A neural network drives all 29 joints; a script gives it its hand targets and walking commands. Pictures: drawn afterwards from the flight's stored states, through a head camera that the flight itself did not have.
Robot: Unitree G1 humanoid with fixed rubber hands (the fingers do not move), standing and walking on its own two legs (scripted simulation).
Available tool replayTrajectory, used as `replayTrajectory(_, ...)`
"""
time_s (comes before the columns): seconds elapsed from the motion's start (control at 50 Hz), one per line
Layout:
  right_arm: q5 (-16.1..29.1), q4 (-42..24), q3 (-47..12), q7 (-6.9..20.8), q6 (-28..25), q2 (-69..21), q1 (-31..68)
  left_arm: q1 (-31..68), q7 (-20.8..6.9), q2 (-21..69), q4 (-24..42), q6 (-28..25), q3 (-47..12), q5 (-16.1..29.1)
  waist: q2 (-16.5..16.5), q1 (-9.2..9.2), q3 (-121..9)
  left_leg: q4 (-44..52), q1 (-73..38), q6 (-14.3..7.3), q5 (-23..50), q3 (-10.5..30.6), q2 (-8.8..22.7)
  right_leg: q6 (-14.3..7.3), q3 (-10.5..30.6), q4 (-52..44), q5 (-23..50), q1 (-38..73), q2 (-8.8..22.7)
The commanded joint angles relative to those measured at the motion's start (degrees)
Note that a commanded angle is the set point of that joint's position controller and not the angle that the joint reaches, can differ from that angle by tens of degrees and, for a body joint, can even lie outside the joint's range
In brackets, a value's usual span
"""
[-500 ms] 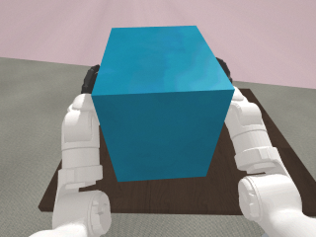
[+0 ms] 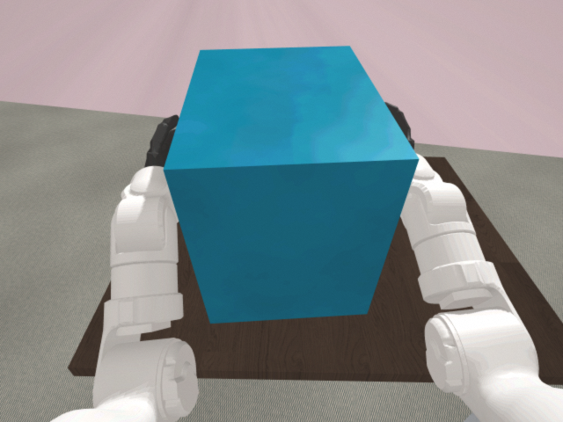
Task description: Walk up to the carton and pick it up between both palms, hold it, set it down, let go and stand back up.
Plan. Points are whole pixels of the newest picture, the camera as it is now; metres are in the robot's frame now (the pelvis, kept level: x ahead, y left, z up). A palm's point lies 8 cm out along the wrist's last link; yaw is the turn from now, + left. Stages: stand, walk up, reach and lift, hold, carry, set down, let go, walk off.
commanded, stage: hold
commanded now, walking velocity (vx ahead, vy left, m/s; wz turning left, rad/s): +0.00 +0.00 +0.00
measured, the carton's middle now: (282, 180) +0.38 -0.01 +0.20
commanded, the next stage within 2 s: none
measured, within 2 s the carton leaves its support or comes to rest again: neither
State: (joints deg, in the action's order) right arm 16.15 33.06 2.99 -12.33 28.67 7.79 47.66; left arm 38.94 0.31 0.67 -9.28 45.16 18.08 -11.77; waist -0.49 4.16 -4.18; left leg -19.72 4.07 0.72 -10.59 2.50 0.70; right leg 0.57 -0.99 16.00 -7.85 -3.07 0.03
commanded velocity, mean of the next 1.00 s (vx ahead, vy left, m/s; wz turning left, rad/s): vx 0.00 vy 0.00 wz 0.00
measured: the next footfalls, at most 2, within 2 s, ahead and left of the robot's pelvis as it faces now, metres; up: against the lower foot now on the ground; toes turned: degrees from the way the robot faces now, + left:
none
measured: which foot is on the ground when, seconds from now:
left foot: down 0.00-1.00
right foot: down 0.00-1.00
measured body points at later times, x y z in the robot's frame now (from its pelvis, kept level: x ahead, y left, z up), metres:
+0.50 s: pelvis +0.00 +0.00 +0.00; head -0.06 +0.01 +0.45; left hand +0.37 +0.16 +0.23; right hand +0.39 -0.16 +0.24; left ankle +0.01 +0.13 -0.75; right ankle +0.02 -0.13 -0.75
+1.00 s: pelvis +0.00 +0.00 +0.00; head -0.06 +0.01 +0.45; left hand +0.37 +0.15 +0.22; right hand +0.39 -0.16 +0.24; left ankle +0.01 +0.13 -0.75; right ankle +0.02 -0.13 -0.75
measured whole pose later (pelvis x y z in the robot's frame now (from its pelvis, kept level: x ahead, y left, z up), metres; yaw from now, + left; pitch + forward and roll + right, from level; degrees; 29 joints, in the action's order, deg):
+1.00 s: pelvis +0.00 +0.00 +0.00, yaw +0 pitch -5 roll -1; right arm 16.5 32.7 2.7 -12.5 28.7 7.8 47.3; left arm 38.5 0.3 0.8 -8.8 45.1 18.0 -11.8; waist -0.6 4.2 -4.1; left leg -19.6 3.9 0.7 -10.5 2.7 0.6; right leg 0.5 -0.6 16.0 -7.9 -2.9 -0.1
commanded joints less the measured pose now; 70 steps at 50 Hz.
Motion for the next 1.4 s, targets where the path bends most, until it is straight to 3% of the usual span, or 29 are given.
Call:
replayTrajectory(0.0,7.5,-16.92,-22.19,5.44,-1.76,-40.38,43.04,46.98,-7.53,30.47,8.17,-4.72,-29.45,8.51,1.27,0.17,-22.3,1.29,-3.09,1.56,13.59,-2.16,-3.67,2.54,-0.84,0.36,11.01,8.97,-3.95)
replayTrajectory(1.38,7.65,-16.32,-21.96,5.43,-1.84,-39.96,42.86,47.01,-7.44,30.6,8.29,-4.8,-29.66,8.4,1.63,0.35,-21.85,1.38,-3.83,1.71,13.57,-2.2,-3.49,2.45,-0.88,0.2,10.25,8.01,-3.89)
